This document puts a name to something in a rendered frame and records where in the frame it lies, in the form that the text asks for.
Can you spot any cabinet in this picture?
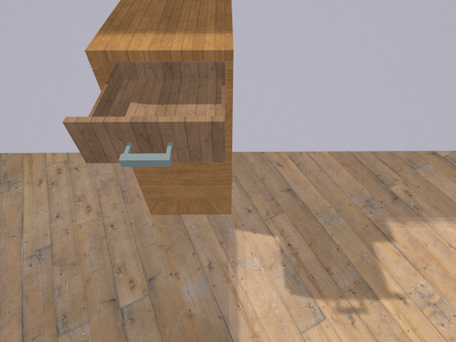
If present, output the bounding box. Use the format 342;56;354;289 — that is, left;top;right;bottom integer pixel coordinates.
85;0;234;215

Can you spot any drawer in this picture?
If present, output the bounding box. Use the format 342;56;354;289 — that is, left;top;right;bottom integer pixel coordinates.
63;62;225;163

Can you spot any handle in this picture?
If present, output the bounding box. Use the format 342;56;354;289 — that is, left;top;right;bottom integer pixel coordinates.
119;142;172;167

